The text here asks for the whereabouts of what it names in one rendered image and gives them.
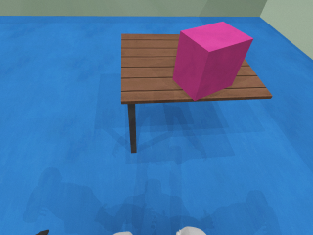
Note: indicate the carton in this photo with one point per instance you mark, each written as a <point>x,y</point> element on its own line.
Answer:
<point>208,58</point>

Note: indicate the table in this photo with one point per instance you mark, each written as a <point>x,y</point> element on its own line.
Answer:
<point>147,68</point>

